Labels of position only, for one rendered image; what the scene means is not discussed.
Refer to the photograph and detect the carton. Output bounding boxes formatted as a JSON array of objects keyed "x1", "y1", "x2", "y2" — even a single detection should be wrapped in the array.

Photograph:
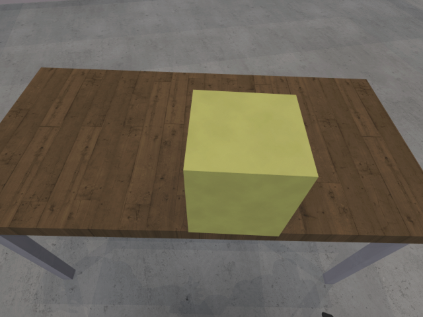
[{"x1": 183, "y1": 90, "x2": 319, "y2": 236}]

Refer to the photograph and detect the table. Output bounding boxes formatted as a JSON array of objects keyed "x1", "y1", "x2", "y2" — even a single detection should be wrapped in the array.
[{"x1": 0, "y1": 67, "x2": 423, "y2": 284}]

